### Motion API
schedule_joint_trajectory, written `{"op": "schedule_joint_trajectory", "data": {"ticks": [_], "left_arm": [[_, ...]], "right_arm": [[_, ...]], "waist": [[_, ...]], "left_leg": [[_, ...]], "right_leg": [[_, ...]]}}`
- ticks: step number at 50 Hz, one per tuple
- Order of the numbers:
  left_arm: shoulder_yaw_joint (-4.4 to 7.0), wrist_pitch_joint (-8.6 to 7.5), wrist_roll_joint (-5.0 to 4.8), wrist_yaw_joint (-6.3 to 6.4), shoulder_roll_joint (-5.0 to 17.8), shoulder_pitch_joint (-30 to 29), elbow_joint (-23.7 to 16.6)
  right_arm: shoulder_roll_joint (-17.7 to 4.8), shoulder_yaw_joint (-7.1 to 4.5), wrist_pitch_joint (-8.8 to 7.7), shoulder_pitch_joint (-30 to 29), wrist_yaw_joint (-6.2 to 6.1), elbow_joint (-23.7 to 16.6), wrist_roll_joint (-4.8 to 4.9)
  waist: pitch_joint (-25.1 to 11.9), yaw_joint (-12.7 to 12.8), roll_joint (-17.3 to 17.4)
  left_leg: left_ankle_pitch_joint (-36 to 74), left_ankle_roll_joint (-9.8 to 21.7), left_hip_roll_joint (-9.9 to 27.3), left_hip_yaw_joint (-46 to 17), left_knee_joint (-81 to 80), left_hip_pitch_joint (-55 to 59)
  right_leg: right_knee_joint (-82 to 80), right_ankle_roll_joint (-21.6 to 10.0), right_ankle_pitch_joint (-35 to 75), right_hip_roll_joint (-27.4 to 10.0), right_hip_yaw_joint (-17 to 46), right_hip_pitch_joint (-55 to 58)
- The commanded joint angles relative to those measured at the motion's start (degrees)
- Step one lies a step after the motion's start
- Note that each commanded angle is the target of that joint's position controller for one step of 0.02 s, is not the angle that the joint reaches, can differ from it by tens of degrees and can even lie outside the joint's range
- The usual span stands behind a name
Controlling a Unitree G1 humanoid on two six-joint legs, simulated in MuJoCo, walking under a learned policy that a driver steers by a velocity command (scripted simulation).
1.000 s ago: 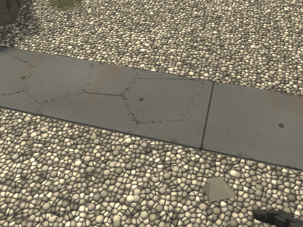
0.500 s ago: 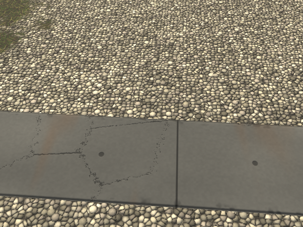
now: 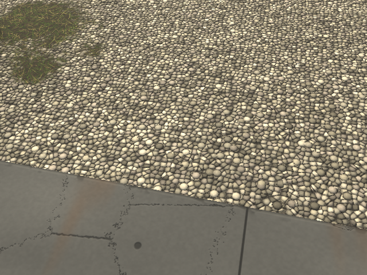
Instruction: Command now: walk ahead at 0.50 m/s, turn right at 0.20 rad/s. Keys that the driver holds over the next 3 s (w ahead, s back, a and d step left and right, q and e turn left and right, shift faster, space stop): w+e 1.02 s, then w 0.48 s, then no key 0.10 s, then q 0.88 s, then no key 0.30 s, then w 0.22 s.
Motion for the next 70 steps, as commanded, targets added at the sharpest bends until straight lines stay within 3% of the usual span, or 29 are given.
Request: {"op": "schedule_joint_trajectory", "data": {"ticks": [1, 5, 7, 8, 9, 10, 11, 13, 15, 19, 29, 32, 34, 35, 36, 37, 38, 40, 41, 44, 50, 56, 59, 60, 61, 62, 63, 65, 70], "left_arm": [[2.00, 0.04, -0.61, 0.59, 9.48, 2.55, -1.27], [2.81, 1.15, -0.87, 1.32, 10.65, 1.95, -1.19], [2.43, 1.56, -0.49, 1.28, 9.54, 0.27, -2.10], [1.37, 1.62, 0.38, 1.23, 6.88, -0.24, -3.96], [-0.56, 0.67, -0.28, 1.03, -0.63, 7.08, -5.02], [0.59, 0.01, -1.43, 1.08, 4.85, 5.56, -4.45], [1.81, -0.21, -2.46, 1.17, 8.74, 0.96, -5.87], [2.30, 0.29, -1.63, 1.65, 7.90, -2.83, -6.66], [2.56, 1.74, -1.54, 1.36, 5.45, -1.47, -6.92], [2.60, 3.56, -1.09, 1.05, 4.00, -5.12, -9.88], [1.49, 3.14, -0.80, -2.47, 3.64, -21.24, -17.32], [2.75, 3.54, -0.75, -2.95, 6.28, -18.10, -18.30], [5.96, 3.81, -1.10, -2.20, 11.58, -2.08, -14.22], [7.78, 4.38, -1.26, -0.83, 17.52, 5.02, -12.71], [7.64, 3.40, -1.03, -1.14, 21.46, 1.19, -14.82], [5.91, 2.46, -0.52, -1.79, 15.80, 2.34, -15.34], [5.06, 1.63, -0.27, -1.83, 12.96, 0.51, -14.97], [3.68, 1.15, -0.31, -1.66, 8.71, -7.17, -16.25], [3.47, 1.06, 0.48, -1.32, 8.89, -8.78, -17.26], [3.78, 0.62, -0.07, -0.33, 10.35, -7.61, -17.09], [4.12, 1.15, -0.60, 1.14, 11.37, -2.43, -15.51], [3.74, 1.74, -0.54, 1.55, 10.06, 1.62, -12.79], [3.43, 2.40, -0.28, 1.53, 9.59, 0.33, -12.95], [2.53, 2.35, 0.29, 1.31, 7.80, -0.59, -13.97], [1.50, 1.78, -0.64, 1.23, 4.54, 6.83, -14.23], [1.19, 1.18, -1.26, 1.25, 5.65, 8.10, -13.79], [2.22, 0.99, -1.88, 1.11, 10.11, 2.54, -14.33], [2.16, 0.74, -0.49, 0.97, 9.79, -5.82, -16.43], [1.54, 1.19, 0.14, 0.74, 5.82, -5.99, -16.80]], "right_arm": [[-2.95, -0.23, -1.30, -7.68, 0.70, -5.11, 0.33], [-5.75, -1.06, -2.55, -6.47, 1.54, -5.76, 0.55], [-9.24, -3.04, -2.92, 5.45, 1.00, -2.45, 0.39], [-13.04, -4.16, -3.01, 15.77, 0.42, -0.73, -0.61], [-17.35, -5.25, -2.27, 20.01, 0.42, 0.48, -0.81], [-11.47, -3.62, -2.20, 19.17, 0.50, -0.16, -0.52], [-8.14, -2.63, -2.29, 14.84, 0.34, -0.93, -0.32], [-4.98, -1.76, -2.36, 8.15, 0.43, -1.36, -0.67], [-3.85, -1.58, -2.61, 5.85, 0.40, -0.90, -1.29], [-6.43, -2.63, -3.07, 6.71, -0.41, 0.37, -1.22], [-10.78, -4.01, -0.44, 13.06, -1.41, 1.75, 0.31], [-12.93, -4.69, 0.76, 11.86, -1.53, 1.15, 1.08], [-12.54, -4.38, 1.50, 10.53, -1.65, 0.41, 1.29], [-8.33, -2.90, 1.01, 11.86, -1.53, -1.10, -1.01], [-2.51, -0.96, -1.13, 14.53, -0.93, -4.73, -1.22], [-8.15, -2.01, -3.30, 7.69, -0.14, -5.42, 1.34], [-8.75, -2.16, -4.28, 4.89, 0.23, -6.55, 2.65], [-8.55, -2.61, -4.08, 5.36, -0.68, -4.57, -0.04], [-8.74, -2.86, -3.30, 6.98, -0.51, -4.70, -0.15], [-7.09, -2.78, -1.64, 5.90, -0.58, -5.45, -1.14], [-4.36, -1.49, -1.89, -6.33, 0.09, -9.74, -0.72], [-6.50, -1.59, -3.36, -8.57, 1.74, -11.47, -0.30], [-9.28, -2.95, -4.07, 0.61, 1.43, -9.24, -0.69], [-11.57, -3.66, -4.23, 8.98, 1.17, -8.07, -1.51], [-16.36, -5.14, -3.72, 17.65, 1.02, -6.25, -2.08], [-13.25, -4.51, -3.26, 20.05, 1.77, -4.37, -0.35], [-9.33, -3.30, -2.98, 17.02, 1.76, -4.94, 0.71], [-6.49, -2.06, -2.01, 10.38, 1.48, -6.07, -0.38], [-7.42, -1.84, -2.62, 10.23, 0.97, -4.87, -0.43]], "waist": [[4.27, 0.00, -5.40], [2.67, -2.75, -7.11], [-4.59, -8.75, -7.02], [-13.57, -12.54, -2.60], [-21.51, -9.33, 13.64], [-20.98, -10.45, 11.44], [-12.62, -10.00, 7.85], [-4.41, -7.07, 2.60], [-2.12, -4.43, 4.54], [0.84, -3.70, 1.49], [5.07, -8.28, -0.20], [1.42, -4.75, 2.29], [-7.18, 3.97, 0.68], [-11.79, 4.89, -9.87], [-18.36, -1.54, -19.18], [-18.41, 2.70, -10.04], [-11.28, 1.88, -8.76], [-4.58, -2.83, -1.99], [-4.44, -4.83, -5.23], [-3.16, -5.44, -3.56], [0.29, -1.12, -6.73], [0.90, -0.03, -8.50], [-3.10, -4.90, -9.81], [-10.65, -8.83, -7.47], [-20.20, -8.28, 6.05], [-20.39, -8.54, 13.83], [-11.19, -9.32, 7.06], [-1.20, -7.36, 0.15], [-0.29, -4.40, 2.55]], "left_leg": [[1.89, -0.15, -2.24, 0.98, -5.58, 1.18], [-3.82, 1.34, -3.63, 0.15, -9.76, 7.44], [-5.72, 3.70, -5.17, 1.93, -11.06, 25.13], [-6.72, 7.09, 3.60, -6.62, -8.63, 42.11], [-16.65, 15.23, 17.43, -30.96, -13.53, 61.84], [-23.83, 14.66, 16.99, -37.09, -18.53, 59.70], [-23.70, 11.86, 15.33, -28.21, -19.62, 52.50], [-15.48, 9.71, 11.38, -15.94, -23.16, 37.93], [-11.94, 9.23, 9.13, -8.71, -26.69, 30.78], [-5.64, 10.84, 9.62, -0.73, -30.19, 28.86], [2.39, 8.10, 10.55, 12.32, -27.45, 40.33], [25.70, 6.31, 10.92, 14.94, -17.10, 43.43], [30.88, 3.31, 7.38, 17.59, 5.03, 36.38], [2.16, 0.29, 3.92, 17.72, 24.47, 19.70], [-37.59, -2.36, -8.81, 6.87, 41.50, -2.16], [-35.47, -0.80, -6.41, -2.49, 44.72, -8.41], [-30.31, 0.94, -3.92, -1.74, 42.21, -11.58], [-22.43, 1.50, 0.59, -1.95, 31.58, -3.49], [-20.69, 0.92, 1.26, -2.56, 29.81, 0.35], [-16.54, -1.79, 0.28, -1.24, 22.06, 2.63], [2.38, -3.21, -4.49, -0.39, -2.02, 4.88], [-0.06, -0.42, -5.16, -0.92, -9.26, 6.82], [-4.71, 3.41, -7.05, 2.02, -12.46, 19.04], [-2.87, 6.99, -1.12, -3.37, -9.50, 33.32], [-10.94, 16.02, 11.02, -25.14, -10.67, 55.78], [-23.89, 18.45, 15.66, -41.43, -19.16, 59.21], [-31.67, 15.79, 14.27, -36.68, -20.50, 52.66], [-24.27, 13.00, 9.53, -23.54, -23.51, 37.22], [-6.81, 13.68, 6.03, -12.05, -28.49, 28.93]], "right_leg": [[-2.59, -8.08, 12.37, -15.69, 9.27, -2.33], [3.30, -6.51, 16.08, -18.23, 12.81, 1.59], [16.09, -4.19, 25.75, -14.09, 10.69, -1.67], [32.55, -2.09, 15.40, -9.89, 7.88, -11.71], [52.61, 1.93, -15.56, -0.78, 3.69, -34.30], [61.17, 1.66, -22.61, -3.11, 10.60, -39.88], [63.16, 1.00, -18.20, -5.70, 10.49, -43.30], [59.34, 1.07, -9.79, -10.13, 8.82, -39.70], [56.58, 1.09, -6.34, -12.31, 8.79, -34.53], [50.74, 2.09, 0.23, -13.33, 8.74, -38.16], [27.54, 0.32, 8.68, -10.45, 0.94, -38.88], [26.36, -2.73, 0.48, -5.83, -3.32, -30.71], [21.35, -6.54, 3.31, -0.37, -4.73, -7.92], [20.32, -10.42, 4.72, -10.90, 12.24, 8.53], [8.99, -22.02, -8.85, -23.00, 47.78, 21.98], [4.00, -19.74, -10.23, -23.53, 48.50, 21.85], [4.66, -17.20, -6.28, -21.81, 39.68, 16.56], [4.31, -12.42, 5.47, -16.01, 26.27, 0.87], [3.25, -13.10, 9.80, -15.89, 25.24, -3.85], [1.34, -13.33, 15.97, -13.55, 20.44, -9.27], [1.44, -9.21, 8.74, -9.64, 16.90, -12.10], [7.51, -8.03, 9.65, -14.02, 21.77, -3.38], [17.30, -5.87, 25.86, -11.83, 20.93, -1.12], [29.66, -4.04, 23.77, -8.86, 18.34, -6.88], [50.59, 0.88, 6.05, -0.90, 12.19, -26.60], [60.26, 1.82, -21.64, 1.17, 13.17, -37.96], [64.56, 1.41, -18.79, -2.03, 14.64, -43.42], [59.78, 1.06, -10.79, -6.70, 10.24, -42.28], [47.67, 2.54, -3.42, -10.89, 7.21, -37.37]]}}
Next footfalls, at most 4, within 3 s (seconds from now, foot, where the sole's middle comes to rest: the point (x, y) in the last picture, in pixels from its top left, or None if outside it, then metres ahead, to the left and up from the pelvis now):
0.16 left None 0.28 0.15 -0.78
0.68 right None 0.48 -0.17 -0.78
1.20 left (246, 193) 0.84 -0.15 -0.78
1.68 right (332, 184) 0.90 -0.51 -0.78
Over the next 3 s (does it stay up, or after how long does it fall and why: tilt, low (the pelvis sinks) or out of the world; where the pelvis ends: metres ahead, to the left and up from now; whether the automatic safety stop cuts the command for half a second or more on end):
stays up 0.94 -0.36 -0.01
